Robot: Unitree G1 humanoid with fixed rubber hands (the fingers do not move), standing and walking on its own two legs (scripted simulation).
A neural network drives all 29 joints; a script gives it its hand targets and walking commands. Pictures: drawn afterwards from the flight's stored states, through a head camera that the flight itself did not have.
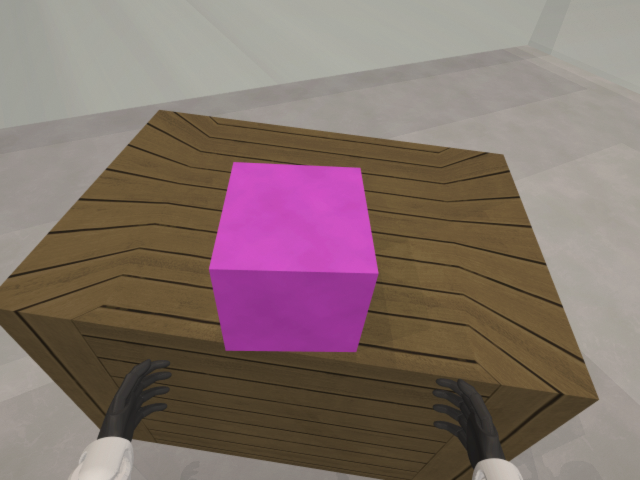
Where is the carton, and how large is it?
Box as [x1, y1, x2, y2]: [209, 162, 378, 351]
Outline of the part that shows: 233,162 209,266 225,349 355,351 378,273 360,168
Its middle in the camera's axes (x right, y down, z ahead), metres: -0.04 +0.04 +0.65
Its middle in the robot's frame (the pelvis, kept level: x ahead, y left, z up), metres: +0.47 +0.06 -0.02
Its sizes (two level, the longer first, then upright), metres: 0.236 0.218 0.210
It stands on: a pedestal, 0.65 m high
